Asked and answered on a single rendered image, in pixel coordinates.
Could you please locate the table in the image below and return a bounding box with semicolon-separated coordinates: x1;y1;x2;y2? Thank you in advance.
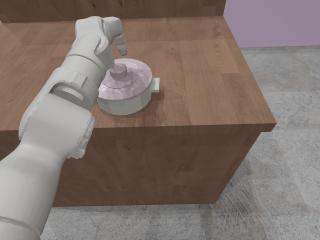
0;0;277;207

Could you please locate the robot left upper arm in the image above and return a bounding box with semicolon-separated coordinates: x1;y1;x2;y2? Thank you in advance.
0;92;96;240

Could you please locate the pot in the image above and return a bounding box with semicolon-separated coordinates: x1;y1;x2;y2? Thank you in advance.
96;78;160;116

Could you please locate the robot left hand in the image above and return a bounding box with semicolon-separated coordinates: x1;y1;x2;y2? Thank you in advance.
103;16;128;67

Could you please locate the lid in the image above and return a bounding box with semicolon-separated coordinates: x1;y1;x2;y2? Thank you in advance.
98;58;153;102

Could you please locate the knob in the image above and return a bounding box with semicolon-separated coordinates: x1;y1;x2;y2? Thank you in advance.
109;63;128;80

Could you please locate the left robot forearm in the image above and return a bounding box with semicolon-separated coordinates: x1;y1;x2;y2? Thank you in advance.
18;16;115;140

